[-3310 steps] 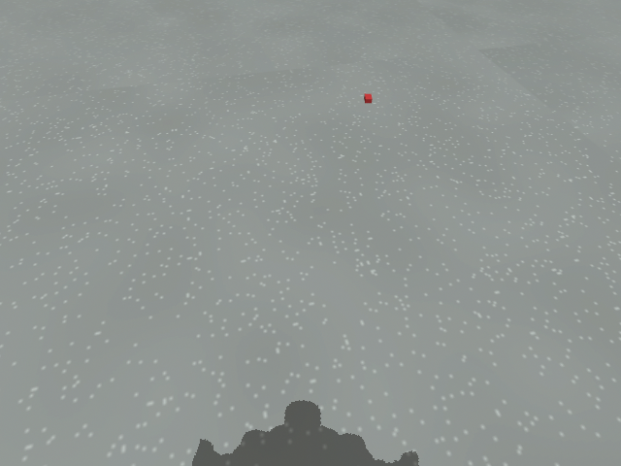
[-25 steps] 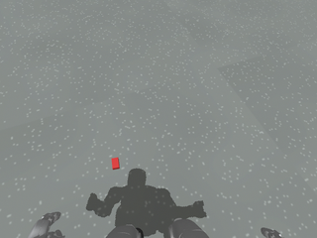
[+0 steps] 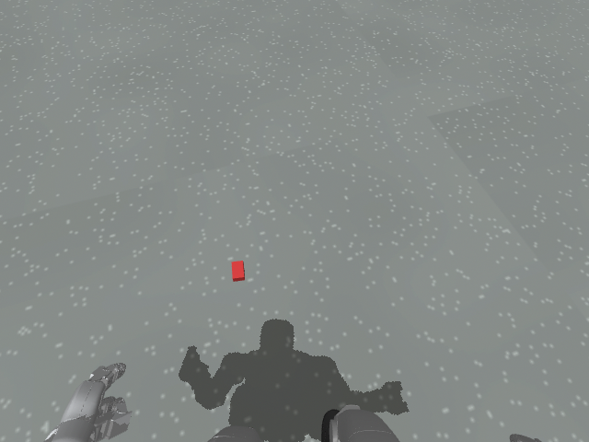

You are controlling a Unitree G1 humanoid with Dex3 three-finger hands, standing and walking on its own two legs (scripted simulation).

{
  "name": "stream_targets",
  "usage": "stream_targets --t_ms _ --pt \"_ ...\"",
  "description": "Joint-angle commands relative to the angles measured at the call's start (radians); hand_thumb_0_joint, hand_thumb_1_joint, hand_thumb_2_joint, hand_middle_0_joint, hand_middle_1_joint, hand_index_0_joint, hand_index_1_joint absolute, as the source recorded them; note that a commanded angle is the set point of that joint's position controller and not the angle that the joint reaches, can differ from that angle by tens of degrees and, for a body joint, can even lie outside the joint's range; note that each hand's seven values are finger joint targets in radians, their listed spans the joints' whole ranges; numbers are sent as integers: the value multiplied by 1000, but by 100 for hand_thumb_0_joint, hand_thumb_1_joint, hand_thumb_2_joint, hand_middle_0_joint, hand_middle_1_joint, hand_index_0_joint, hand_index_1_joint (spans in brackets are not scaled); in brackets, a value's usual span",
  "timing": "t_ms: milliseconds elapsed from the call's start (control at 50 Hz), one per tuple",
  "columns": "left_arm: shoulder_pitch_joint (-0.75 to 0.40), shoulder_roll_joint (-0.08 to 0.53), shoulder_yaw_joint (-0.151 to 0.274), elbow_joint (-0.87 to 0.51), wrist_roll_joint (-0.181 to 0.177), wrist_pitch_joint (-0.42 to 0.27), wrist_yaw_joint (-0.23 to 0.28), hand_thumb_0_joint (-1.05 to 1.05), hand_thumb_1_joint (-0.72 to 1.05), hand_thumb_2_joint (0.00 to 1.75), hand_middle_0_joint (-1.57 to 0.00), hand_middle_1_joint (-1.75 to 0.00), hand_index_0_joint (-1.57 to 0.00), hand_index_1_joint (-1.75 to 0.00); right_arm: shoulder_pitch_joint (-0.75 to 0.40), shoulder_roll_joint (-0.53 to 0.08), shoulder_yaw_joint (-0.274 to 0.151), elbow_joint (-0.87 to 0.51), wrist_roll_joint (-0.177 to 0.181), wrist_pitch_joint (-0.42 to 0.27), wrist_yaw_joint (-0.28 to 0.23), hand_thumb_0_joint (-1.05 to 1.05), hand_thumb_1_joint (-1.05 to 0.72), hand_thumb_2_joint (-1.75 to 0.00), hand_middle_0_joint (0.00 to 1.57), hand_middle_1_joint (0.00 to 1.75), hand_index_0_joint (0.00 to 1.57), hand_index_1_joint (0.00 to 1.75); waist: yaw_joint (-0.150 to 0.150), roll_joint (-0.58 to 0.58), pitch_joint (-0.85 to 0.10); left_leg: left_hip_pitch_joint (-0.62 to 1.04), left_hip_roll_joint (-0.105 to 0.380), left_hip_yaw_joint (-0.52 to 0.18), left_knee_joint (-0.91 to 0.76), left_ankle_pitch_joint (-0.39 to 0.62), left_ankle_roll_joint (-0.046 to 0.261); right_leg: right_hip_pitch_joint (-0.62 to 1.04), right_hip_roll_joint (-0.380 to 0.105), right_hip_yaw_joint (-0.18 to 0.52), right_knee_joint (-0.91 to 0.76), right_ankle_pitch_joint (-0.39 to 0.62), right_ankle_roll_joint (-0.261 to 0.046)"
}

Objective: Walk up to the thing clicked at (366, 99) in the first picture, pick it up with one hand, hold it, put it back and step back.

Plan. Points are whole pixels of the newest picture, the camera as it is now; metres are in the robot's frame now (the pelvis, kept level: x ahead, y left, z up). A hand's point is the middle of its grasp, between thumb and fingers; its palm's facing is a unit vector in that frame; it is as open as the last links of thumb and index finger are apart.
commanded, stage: step back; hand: left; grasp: from above
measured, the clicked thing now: (238, 271) +0.66 +0.22 -0.74
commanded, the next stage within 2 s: none
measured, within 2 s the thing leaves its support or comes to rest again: neither
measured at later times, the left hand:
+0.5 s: hand out of the picture -0.08 +0.24 -0.14, palm faces -0.09 -0.91 -0.40, open 7.3 cm
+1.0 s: hand out of the picture -0.21 +0.22 -0.14, palm faces +0.00 -0.94 -0.33, open 7.3 cm
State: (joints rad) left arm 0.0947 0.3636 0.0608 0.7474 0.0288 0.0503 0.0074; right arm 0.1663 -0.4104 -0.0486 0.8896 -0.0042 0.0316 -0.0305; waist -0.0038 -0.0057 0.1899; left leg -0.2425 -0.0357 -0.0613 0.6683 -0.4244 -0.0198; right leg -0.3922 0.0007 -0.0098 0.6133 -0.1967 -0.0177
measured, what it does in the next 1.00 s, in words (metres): walks backwards: right foot, then left foot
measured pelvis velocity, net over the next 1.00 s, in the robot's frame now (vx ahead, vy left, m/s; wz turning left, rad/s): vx -0.33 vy -0.03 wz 0.00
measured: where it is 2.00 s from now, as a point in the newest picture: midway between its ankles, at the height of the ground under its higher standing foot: outside the picture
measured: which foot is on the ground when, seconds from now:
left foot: down 0.00-0.46, up 0.48-0.78, down 0.80-1.00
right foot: down 0.00-0.04, up 0.06-0.40, down 0.42-0.82, up 0.84-1.00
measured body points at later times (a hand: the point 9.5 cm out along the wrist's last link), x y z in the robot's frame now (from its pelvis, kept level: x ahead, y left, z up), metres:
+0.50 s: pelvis -0.17 -0.03 -0.01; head -0.12 -0.05 +0.44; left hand -0.07 +0.28 -0.12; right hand -0.05 -0.36 -0.12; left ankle -0.04 +0.11 -0.71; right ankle -0.18 -0.15 -0.72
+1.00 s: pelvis -0.33 -0.03 +0.01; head -0.28 -0.01 +0.45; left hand -0.21 +0.27 -0.12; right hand -0.25 -0.35 -0.09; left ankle -0.29 +0.08 -0.72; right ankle -0.36 -0.18 -0.63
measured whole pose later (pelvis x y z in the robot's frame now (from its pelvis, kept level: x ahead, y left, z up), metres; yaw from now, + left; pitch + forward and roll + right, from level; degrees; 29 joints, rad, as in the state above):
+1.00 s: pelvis -0.33 -0.03 +0.01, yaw +0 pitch -2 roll -1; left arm 0.13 0.38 0.07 0.80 0.01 0.09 0.00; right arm 0.19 -0.35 -0.03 0.87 -0.04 0.03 -0.02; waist 0.00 -0.04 0.15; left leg -0.31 0.00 -0.02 0.58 -0.24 0.02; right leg -0.47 0.11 0.15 1.22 -0.50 -0.01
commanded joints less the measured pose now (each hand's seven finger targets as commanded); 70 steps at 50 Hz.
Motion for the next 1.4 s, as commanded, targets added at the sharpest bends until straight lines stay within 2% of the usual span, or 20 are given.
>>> stream_targets --t_ms 0,40,60,120,280,400,440,460,480,560,680,780,840,900,1060,1120,1160,1200,1260,1380 --pt "50 209 63 -67 -11 9 4 0 90 90 -20 -30 -20 -30 97 -194 -67 -48 -36 -32 -1 0 -90 -90 20 30 20 30 3 -55 -278 116 101 -81 -300 238 62 102 -117 196 11 88 -67" --pt "-46 222 81 -85 -1 5 20 0 90 90 -20 -30 -20 -30 21 -364 -102 -88 -39 -29 10 0 -90 -90 20 30 20 30 -65 287 -195 -79 465 -498 -401 322 307 -52 85 125 405 -455 15" --pt "-55 246 89 -71 8 7 21 0 90 90 -20 -30 -20 -30 -42 -339 -99 -98 -36 -39 3 0 -90 -90 20 30 20 30 -41 237 -146 -170 478 -503 -406 325 329 -17 71 217 572 -420 11" --pt "90 209 86 -13 -19 7 9 0 90 90 -20 -30 -20 -30 -113 -207 -58 -121 -40 -46 -4 0 -90 -90 20 30 20 30 62 102 -158 -9 262 -157 -288 575 206 -118 123 228 667 -279 -2" --pt "81 187 74 -24 -7 -9 9 0 90 90 -20 -30 -20 -30 17 -215 -75 -122 -24 -36 -8 0 -90 -90 20 30 20 30 -33 175 -250 240 297 -151 -192 623 270 -90 49 147 332 -327 68" --pt "254 196 82 85 4 -22 -4 0 90 90 -20 -30 -20 -30 -70 -243 -77 -156 -15 -1 5 0 -90 -90 20 30 20 30 38 182 -304 -16 229 -108 -103 383 163 266 27 13 -200 -51 -3" --pt "233 325 118 58 24 -24 -9 0 90 90 -20 -30 -20 -30 -69 -152 -54 -179 0 1 3 0 -90 -90 20 30 20 30 46 -166 -219 -341 -17 -41 139 -48 41 264 -230 430 -270 -146 -102" --pt "120 430 131 5 27 -17 -7 0 90 90 -20 -30 -20 -30 -107 -173 -69 -181 -6 4 -19 0 -90 -90 20 30 20 30 86 -345 -154 -255 -50 -44 390 -207 9 -56 -412 608 -377 -225 -267" --pt "37 401 125 -26 22 -20 0 0 90 90 -20 -30 -20 -30 -80 -220 -85 -156 -3 4 -18 0 -90 -90 20 30 20 30 46 -312 -82 -190 -12 -108 506 -170 11 -193 -429 625 -412 -273 -274" --pt "-52 238 96 -42 17 -26 9 0 90 90 -20 -30 -20 -30 51 -157 -51 -84 1 -6 -8 0 -90 -90 20 30 20 30 -26 -150 -122 -244 -102 -93 548 4 7 32 -159 175 -224 59 -121" --pt "100 226 91 -45 20 -17 28 0 90 90 -20 -30 -20 -30 17 -134 -35 -116 -14 -30 -12 0 -90 -90 20 30 20 30 68 -208 -237 -272 -10 -9 158 -122 -10 398 -254 235 -108 352 -196" --pt "58 213 61 -75 -6 15 14 0 90 90 -20 -30 -20 -30 142 -178 -66 -53 -32 -29 -6 0 -90 -90 20 30 20 30 16 -76 -287 77 65 -40 -308 270 55 154 -170 163 60 175 -80" --pt "-41 245 82 -81 -5 16 28 0 90 90 -20 -30 -20 -30 -2 -361 -99 -112 -43 -31 -3 0 -90 -90 20 30 20 30 -20 261 -178 -188 483 -538 -382 404 346 4 29 171 586 -449 9" --pt "66 213 75 -19 -22 17 16 0 90 90 -20 -30 -20 -30 -71 -214 -54 -126 -50 -34 -10 0 -90 -90 20 30 20 30 59 99 -185 -32 271 -172 -254 638 232 -95 102 213 695 -315 0" --pt "86 191 49 19 -8 -40 11 0 90 90 -20 -30 -20 -30 19 -213 -69 -103 -35 -15 7 0 -90 -90 20 30 20 30 -33 212 -292 206 256 -136 -191 341 243 7 12 54 102 -312 47" --pt "220 183 53 125 -2 -62 11 0 90 90 -20 -30 -20 -30 -50 -242 -73 -107 -32 11 18 0 -90 -90 20 30 20 30 33 210 -290 28 238 -96 -123 176 197 241 22 3 -262 -129 1" --pt "218 290 85 137 24 -76 14 0 90 90 -20 -30 -20 -30 -31 -127 -38 -122 -22 10 23 0 -90 -90 20 30 20 30 32 -110 -228 -293 60 -22 129 -46 81 312 -150 380 -304 -261 -56" --pt "23 416 104 69 28 -65 13 0 90 90 -20 -30 -20 -30 -86 -202 -72 -108 -25 9 8 0 -90 -90 20 30 20 30 51 -226 -68 -162 42 -113 315 -123 9 -197 -414 654 -437 -677 -239" --pt "-33 267 72 67 17 -83 17 0 90 90 -20 -30 -20 -30 -24 -180 -61 -43 -9 -3 25 0 -90 -90 20 30 20 30 -10 -85 -36 -225 -32 -109 344 43 9 -9 -205 282 -318 -338 -135" --pt "104 290 94 107 24 -89 3 0 90 90 -20 -30 -20 -30 -31 -161 -43 -34 -31 -45 42 0 -90 -90 20 30 20 30 77 -210 -104 -270 25 -12 29 -75 -10 254 -241 302 -311 -476 -160"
